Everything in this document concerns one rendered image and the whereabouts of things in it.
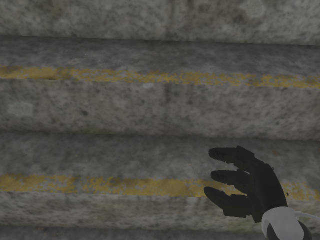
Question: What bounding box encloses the right robot forearm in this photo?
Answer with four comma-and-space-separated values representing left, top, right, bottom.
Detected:
261, 206, 312, 240

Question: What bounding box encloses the right robot hand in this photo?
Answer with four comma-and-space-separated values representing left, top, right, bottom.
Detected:
204, 145, 289, 223

